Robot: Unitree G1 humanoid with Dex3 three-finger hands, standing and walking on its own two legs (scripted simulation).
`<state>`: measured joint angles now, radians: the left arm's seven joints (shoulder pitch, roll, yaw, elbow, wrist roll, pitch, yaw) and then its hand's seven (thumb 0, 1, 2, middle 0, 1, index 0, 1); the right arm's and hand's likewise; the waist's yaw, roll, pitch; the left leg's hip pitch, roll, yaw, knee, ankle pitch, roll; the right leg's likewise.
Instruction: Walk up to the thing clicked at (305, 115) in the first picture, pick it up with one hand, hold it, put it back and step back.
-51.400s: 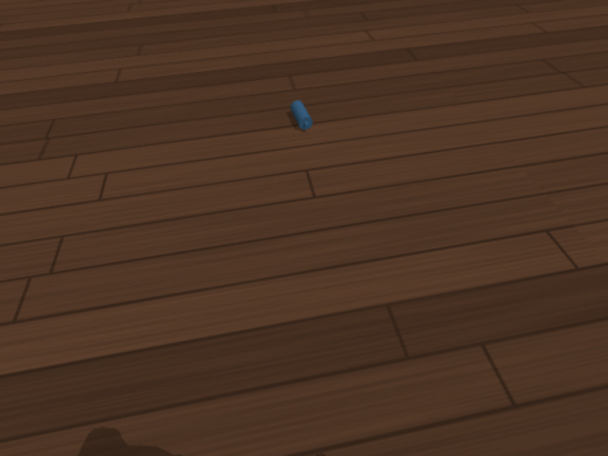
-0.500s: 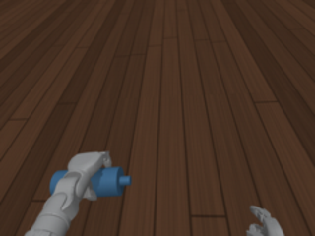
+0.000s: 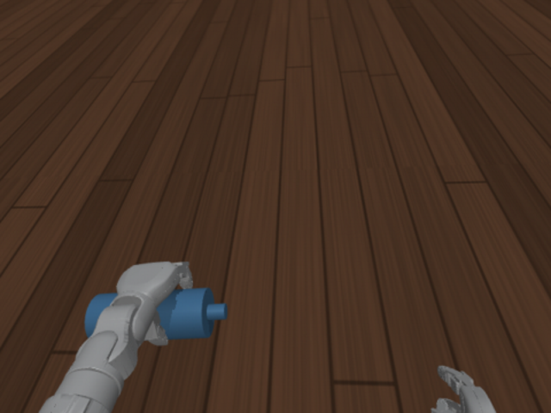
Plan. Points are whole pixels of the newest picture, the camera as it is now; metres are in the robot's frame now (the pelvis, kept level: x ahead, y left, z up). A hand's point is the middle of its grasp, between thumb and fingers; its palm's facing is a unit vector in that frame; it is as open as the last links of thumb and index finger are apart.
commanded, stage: crouch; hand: left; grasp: from above
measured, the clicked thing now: (161, 314) +0.30 +0.24 -0.07
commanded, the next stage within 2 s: lower in 1.88 s
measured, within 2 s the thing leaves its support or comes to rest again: neither
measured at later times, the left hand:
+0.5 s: hand (171, 331) +0.31 +0.26 -0.17, palm faces -0.41 +0.06 -0.91, open 11.0 cm
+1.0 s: hand (187, 350) +0.36 +0.31 -0.42, palm faces -0.47 -0.01 -0.88, open 11.1 cm
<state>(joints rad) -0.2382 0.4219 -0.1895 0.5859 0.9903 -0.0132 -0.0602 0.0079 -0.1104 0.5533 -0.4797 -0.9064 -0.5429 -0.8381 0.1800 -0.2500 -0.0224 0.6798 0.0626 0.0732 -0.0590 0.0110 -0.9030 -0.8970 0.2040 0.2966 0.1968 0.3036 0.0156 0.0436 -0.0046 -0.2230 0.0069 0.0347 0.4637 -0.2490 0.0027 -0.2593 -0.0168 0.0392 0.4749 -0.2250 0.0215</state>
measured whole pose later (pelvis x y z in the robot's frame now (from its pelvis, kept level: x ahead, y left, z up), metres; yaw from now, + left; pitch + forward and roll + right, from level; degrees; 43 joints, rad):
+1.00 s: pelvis -0.07 +0.01 -0.29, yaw +0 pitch +37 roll -5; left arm -0.79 0.68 0.09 1.24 1.23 -0.24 0.27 0.00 -0.17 0.68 -0.40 -1.05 -0.46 -0.98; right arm 0.22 -0.24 -0.01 0.72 -0.07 -0.02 0.06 0.01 -0.90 -0.90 0.21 0.30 0.20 0.30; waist -0.17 0.03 -0.17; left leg -1.89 0.00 -0.06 1.90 -0.66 0.02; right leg -1.86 -0.01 -0.02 1.82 -0.61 0.04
